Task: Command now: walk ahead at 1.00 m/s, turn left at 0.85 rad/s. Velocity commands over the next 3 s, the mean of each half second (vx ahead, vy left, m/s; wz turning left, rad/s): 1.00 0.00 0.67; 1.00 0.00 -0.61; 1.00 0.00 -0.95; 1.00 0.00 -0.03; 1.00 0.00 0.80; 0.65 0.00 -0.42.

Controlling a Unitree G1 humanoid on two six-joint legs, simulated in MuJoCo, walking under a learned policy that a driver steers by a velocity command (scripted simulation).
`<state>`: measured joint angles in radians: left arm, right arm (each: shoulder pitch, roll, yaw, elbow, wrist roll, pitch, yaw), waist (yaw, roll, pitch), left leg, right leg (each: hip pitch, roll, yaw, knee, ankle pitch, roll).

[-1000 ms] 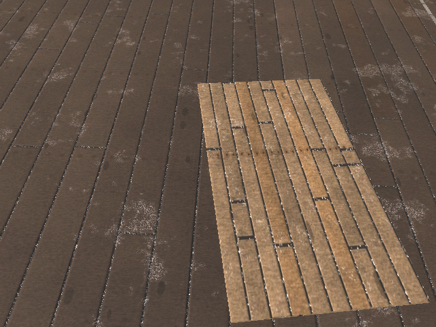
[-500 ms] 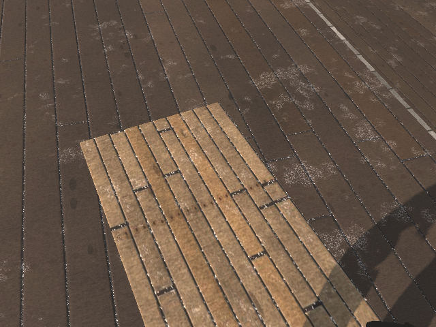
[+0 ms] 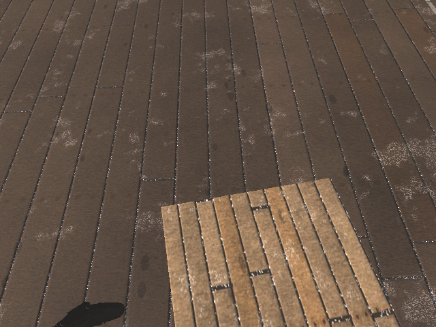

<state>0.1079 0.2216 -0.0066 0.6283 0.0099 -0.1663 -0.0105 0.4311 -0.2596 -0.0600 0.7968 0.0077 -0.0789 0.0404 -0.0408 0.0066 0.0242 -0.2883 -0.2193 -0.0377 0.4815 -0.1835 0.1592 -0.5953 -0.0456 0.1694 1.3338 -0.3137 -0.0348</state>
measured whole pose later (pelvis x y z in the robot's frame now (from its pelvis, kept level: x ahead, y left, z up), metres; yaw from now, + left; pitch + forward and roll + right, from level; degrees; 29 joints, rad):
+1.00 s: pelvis +0.82 +0.11 -0.01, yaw -1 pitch +0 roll +5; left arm 0.10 0.32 0.06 0.60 -0.03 -0.02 -0.04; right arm 0.43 -0.33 -0.09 0.85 -0.01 -0.09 -0.01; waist -0.08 -0.02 0.01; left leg 0.15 0.02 0.25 0.27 -0.39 -0.09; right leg -0.85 -0.15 -0.03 1.00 0.00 -0.06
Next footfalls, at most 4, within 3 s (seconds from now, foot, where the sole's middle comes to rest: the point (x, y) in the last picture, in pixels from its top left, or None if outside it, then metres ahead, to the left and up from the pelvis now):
0.24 right None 0.45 -0.15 -0.76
0.66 left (149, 270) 0.69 0.26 -0.76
1.10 right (219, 167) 1.12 0.01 -0.76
1.56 left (209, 94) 1.56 0.04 -0.76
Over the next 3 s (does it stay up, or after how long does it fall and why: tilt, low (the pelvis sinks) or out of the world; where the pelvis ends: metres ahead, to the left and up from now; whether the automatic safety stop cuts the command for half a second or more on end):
stays up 2.35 -0.36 -0.02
